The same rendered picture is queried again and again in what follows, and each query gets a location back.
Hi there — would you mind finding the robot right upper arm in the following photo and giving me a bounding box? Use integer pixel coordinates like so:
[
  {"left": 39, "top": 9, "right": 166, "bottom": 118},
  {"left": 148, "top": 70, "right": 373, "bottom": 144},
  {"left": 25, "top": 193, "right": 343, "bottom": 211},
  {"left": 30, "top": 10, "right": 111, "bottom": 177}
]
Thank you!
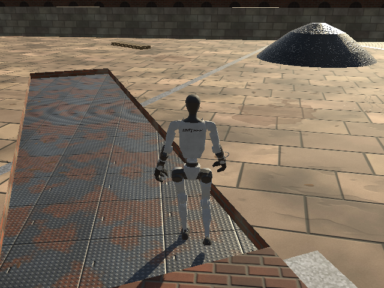
[{"left": 205, "top": 121, "right": 221, "bottom": 154}]

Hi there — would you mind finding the robot left thigh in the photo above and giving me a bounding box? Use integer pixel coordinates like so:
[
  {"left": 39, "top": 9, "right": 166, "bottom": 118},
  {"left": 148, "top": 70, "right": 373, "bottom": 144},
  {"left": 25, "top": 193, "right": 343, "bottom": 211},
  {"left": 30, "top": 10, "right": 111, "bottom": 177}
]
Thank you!
[{"left": 172, "top": 167, "right": 188, "bottom": 204}]

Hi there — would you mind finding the robot left upper arm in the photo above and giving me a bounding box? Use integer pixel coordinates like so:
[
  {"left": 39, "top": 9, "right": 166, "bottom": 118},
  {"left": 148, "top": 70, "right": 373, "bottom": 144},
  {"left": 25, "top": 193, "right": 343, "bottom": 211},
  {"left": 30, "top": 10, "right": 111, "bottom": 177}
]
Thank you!
[{"left": 163, "top": 120, "right": 180, "bottom": 154}]

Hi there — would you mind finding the robot right hand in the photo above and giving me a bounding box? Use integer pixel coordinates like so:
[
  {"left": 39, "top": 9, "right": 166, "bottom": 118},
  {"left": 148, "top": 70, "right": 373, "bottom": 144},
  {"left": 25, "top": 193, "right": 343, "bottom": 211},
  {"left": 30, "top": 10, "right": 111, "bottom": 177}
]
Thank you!
[{"left": 212, "top": 161, "right": 227, "bottom": 172}]

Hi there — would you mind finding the right robot foot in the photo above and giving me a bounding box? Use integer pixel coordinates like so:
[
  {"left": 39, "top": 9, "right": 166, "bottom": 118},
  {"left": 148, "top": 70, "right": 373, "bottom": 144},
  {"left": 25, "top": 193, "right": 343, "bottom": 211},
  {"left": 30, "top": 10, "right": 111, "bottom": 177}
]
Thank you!
[{"left": 203, "top": 236, "right": 212, "bottom": 245}]

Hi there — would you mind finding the robot left hand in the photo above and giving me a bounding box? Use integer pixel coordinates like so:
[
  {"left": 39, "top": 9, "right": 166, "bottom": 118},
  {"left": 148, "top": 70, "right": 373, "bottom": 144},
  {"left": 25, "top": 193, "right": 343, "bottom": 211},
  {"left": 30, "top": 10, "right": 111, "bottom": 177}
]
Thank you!
[{"left": 154, "top": 168, "right": 168, "bottom": 182}]

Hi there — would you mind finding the robot left forearm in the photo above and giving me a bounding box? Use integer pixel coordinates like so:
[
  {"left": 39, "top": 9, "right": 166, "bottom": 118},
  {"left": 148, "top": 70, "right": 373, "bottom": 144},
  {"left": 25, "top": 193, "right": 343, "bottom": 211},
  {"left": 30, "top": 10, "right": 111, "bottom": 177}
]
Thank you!
[{"left": 156, "top": 144, "right": 169, "bottom": 170}]

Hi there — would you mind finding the robot right forearm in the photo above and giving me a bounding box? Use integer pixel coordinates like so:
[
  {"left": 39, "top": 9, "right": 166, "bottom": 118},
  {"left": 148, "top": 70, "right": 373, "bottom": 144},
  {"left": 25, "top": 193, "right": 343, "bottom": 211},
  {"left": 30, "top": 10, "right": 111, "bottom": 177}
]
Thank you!
[{"left": 215, "top": 145, "right": 226, "bottom": 164}]

